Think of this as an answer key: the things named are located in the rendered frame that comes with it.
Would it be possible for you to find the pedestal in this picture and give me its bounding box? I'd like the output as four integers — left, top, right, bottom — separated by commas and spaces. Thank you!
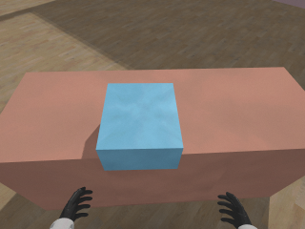
0, 67, 305, 211

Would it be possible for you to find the left robot forearm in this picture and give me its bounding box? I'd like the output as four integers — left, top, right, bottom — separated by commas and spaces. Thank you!
50, 218, 74, 229

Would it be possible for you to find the robot left hand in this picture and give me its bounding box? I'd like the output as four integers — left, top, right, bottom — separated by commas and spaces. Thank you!
59, 187, 92, 221

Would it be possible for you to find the carton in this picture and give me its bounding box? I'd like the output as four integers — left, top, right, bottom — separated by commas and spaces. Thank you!
95, 83, 184, 171

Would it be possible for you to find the robot right hand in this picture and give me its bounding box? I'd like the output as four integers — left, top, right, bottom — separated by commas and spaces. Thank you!
217, 192, 252, 229

